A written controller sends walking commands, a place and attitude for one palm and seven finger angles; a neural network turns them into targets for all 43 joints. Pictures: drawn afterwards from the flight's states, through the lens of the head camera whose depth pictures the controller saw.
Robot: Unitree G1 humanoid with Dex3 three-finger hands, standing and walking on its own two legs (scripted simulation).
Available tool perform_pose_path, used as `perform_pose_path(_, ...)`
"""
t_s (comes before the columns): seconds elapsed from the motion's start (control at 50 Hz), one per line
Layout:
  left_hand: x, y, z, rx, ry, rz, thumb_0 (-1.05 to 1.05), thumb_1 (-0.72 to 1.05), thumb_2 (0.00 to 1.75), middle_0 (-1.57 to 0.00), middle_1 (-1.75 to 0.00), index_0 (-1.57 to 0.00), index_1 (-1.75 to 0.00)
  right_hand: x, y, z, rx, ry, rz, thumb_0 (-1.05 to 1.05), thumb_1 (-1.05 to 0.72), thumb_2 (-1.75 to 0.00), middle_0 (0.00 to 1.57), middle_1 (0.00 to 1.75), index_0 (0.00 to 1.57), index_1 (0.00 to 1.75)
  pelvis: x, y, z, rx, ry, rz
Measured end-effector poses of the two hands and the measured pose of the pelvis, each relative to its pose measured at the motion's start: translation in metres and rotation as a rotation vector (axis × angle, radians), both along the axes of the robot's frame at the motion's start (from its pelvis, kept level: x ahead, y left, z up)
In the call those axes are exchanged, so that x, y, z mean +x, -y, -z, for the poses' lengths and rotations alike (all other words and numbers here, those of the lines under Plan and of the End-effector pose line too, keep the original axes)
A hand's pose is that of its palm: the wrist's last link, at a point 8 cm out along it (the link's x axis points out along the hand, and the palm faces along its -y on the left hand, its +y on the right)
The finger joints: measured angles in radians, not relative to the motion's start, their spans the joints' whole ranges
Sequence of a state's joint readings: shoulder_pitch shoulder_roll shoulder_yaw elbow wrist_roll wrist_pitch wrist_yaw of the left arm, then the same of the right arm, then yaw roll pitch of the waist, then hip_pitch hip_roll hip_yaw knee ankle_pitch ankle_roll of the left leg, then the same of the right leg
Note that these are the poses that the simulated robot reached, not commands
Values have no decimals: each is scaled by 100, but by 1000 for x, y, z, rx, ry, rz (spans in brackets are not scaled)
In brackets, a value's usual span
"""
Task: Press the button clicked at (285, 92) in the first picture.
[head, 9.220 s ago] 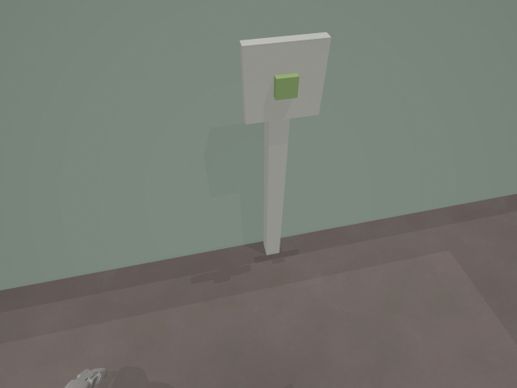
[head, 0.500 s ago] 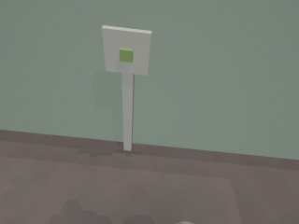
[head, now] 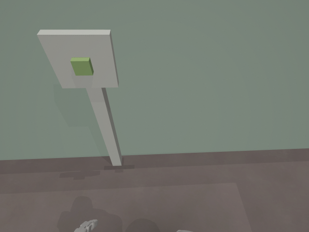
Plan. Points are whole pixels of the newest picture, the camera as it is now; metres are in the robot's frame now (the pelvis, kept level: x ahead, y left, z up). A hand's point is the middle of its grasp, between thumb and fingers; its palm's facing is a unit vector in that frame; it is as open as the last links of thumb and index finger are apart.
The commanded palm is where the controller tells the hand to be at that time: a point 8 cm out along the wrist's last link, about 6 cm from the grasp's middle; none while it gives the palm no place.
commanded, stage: take the last steps up to it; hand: left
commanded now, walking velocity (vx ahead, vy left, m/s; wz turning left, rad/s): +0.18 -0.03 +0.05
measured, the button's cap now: (82, 65) +0.58 +0.24 +0.10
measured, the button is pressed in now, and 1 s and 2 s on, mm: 0 0 0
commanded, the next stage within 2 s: come to a stop and stand still in 0.10 s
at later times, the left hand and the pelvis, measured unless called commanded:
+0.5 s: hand out of the picture +0.06 +0.17 -0.17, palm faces +0.09 -0.99 -0.13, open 7.4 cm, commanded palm none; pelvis +0.09 +0.02 +0.01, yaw -1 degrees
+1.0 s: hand out of the picture +0.03 +0.14 -0.14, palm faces +0.08 -0.98 -0.20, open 7.4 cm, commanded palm none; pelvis +0.04 -0.03 +0.03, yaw +0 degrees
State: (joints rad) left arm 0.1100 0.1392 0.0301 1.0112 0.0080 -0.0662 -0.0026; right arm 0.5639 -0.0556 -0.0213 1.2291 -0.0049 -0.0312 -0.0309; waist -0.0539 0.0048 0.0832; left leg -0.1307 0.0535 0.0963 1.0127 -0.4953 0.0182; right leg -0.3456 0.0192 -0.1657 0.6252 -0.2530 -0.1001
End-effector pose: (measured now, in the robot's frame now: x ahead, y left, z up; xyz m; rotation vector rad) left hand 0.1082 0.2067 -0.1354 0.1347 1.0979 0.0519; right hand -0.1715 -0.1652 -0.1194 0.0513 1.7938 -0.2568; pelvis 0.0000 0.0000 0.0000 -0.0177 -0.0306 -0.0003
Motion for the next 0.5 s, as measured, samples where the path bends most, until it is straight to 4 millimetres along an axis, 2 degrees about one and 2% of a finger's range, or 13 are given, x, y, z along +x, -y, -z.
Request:
perform_pose_path(0.04,-6,0,-3,6,-21,-58,0,92,90,-20,-30,-20,-30,43,17,6,-20,77,-31,1,-90,-90,20,30,20,30,12,4,-4,-5,7,-8)
perform_pose_path(0.1,-10,-15,-13,66,-42,-106,-4,96,90,-20,-30,-20,-30,120,41,12,-49,228,-97,1,-91,-90,20,30,20,30,27,7,-11,-7,3,-16)
perform_pose_path(0.18,-25,-24,-18,95,-134,-110,-3,95,90,-20,-30,-20,-30,218,59,11,-85,431,-156,1,-91,-90,20,30,19,30,48,5,-17,-8,-8,-19)
perform_pose_path(0.28,-45,-20,-13,58,-239,-147,-1,93,90,-20,-30,-20,-30,305,66,1,-127,561,-231,1,-94,-90,20,30,19,30,74,-4,-19,-10,-9,-16)
perform_pose_path(0.34,-54,-16,-3,18,-302,-171,0,92,90,-20,-30,-20,-30,342,55,-2,-135,603,-272,1,-94,-90,19,30,19,30,89,-13,-15,-19,1,-9)
perform_pose_path(0.38,-58,-14,5,-7,-342,-184,0,92,90,-20,-30,-20,-30,359,44,-2,-134,620,-288,1,-93,-90,19,30,19,30,98,-19,-11,-15,8,-10)
perform_pose_path(0.44,-59,-12,9,-24,-378,-182,0,91,90,-20,-30,-20,-30,371,26,-6,-116,632,-294,1,-92,-90,20,30,19,30,101,-22,-12,12,13,7)
perform_pose_path(0.5,-56,-14,7,-20,-392,-163,1,91,90,-20,-30,-20,-30,369,16,-4,-100,632,-278,0,-91,-90,20,30,20,30,94,-22,-14,15,7,20)
